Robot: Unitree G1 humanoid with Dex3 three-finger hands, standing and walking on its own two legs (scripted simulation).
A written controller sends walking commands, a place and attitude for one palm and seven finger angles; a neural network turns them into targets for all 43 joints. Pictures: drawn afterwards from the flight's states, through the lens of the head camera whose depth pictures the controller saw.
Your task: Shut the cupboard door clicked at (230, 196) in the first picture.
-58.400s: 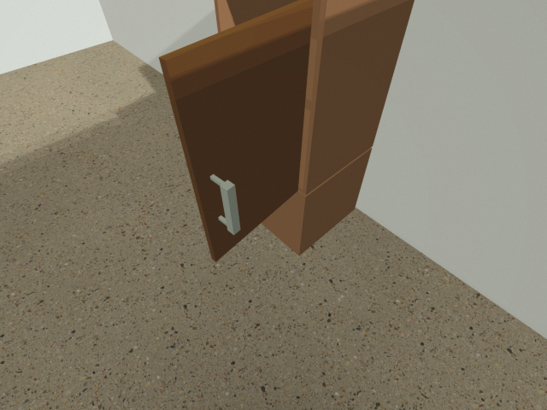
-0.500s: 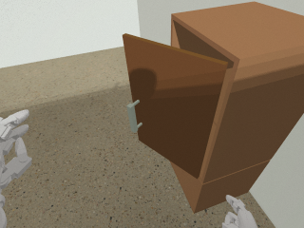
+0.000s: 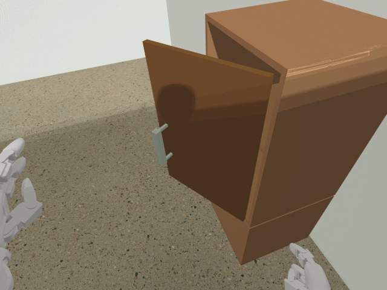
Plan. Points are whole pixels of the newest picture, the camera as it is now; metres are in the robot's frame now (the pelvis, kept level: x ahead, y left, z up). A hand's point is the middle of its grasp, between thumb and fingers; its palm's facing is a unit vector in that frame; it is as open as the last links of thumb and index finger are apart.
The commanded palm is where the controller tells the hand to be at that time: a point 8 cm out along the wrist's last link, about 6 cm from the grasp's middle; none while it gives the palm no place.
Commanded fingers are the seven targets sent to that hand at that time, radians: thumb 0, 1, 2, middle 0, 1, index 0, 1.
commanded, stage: step back with the hand held close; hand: left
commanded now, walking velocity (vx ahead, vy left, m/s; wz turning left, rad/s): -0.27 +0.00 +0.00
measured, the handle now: (163, 144) +0.62 +0.19 -0.11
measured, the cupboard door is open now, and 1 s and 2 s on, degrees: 32 32 32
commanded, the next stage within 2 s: stop stepping back and stand still in 1.26 s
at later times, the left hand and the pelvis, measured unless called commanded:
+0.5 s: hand (15, 223) +0.17 +0.30 +0.15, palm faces +0.37 -0.78 -0.50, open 7.4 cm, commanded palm +0.11 +0.33 +0.18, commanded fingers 0.00 0.90 0.90 -0.20 -0.30 -0.20 -0.30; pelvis -0.04 +0.04 -0.01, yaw -2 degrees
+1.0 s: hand out of the picture +0.08 +0.31 +0.16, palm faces +0.45 -0.76 -0.48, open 7.4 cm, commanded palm +0.00 +0.34 +0.18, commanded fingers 0.00 0.90 0.90 -0.20 -0.30 -0.20 -0.30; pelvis -0.12 +0.04 -0.02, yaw +3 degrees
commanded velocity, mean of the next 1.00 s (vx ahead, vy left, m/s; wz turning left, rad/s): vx -0.31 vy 0.00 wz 0.00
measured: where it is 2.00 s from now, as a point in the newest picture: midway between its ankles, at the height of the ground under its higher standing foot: outside the picture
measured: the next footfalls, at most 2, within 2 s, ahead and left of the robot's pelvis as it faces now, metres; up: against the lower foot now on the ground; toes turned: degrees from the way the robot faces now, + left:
right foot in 1.22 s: -0.33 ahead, -0.10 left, +0.00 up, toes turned -1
left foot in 1.62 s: -0.11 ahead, +0.15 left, +0.00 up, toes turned +0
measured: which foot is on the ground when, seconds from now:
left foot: down 0.00-1.00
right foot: down 0.00-0.94, up 0.96-1.00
